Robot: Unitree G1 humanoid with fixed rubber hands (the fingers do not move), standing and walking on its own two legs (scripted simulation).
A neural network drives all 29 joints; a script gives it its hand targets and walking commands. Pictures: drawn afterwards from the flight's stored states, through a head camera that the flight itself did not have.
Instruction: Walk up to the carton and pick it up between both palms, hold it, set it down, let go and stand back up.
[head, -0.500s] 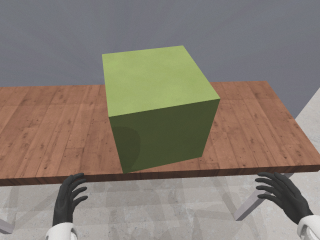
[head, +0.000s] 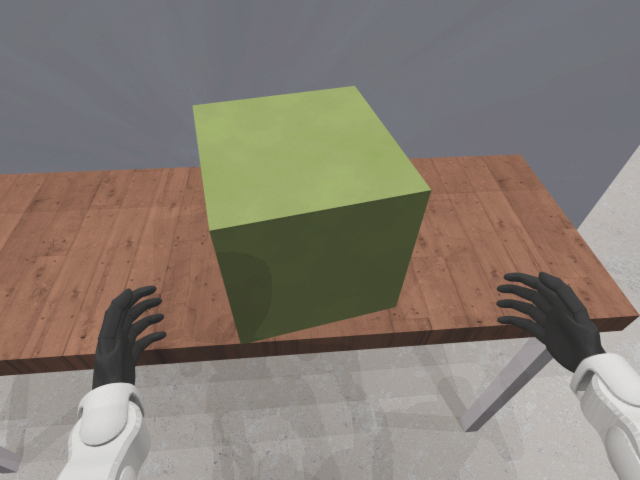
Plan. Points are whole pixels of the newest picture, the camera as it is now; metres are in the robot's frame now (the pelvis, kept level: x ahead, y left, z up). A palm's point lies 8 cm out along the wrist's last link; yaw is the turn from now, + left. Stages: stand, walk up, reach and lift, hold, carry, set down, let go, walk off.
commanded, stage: reach and lift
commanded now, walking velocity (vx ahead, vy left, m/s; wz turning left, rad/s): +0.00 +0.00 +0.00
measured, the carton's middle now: (299, 211) +0.49 +0.05 +0.06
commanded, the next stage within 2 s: none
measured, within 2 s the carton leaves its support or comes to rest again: neither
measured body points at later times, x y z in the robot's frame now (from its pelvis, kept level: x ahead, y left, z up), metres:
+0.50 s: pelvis +0.00 +0.00 +0.00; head +0.00 -0.01 +0.45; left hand +0.27 +0.25 +0.13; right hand +0.35 -0.25 +0.12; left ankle +0.03 +0.16 -0.75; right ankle -0.02 -0.11 -0.75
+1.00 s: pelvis -0.01 +0.00 +0.00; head +0.01 +0.00 +0.45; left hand +0.32 +0.27 +0.16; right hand +0.42 -0.22 +0.17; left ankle +0.03 +0.16 -0.75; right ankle -0.02 -0.11 -0.75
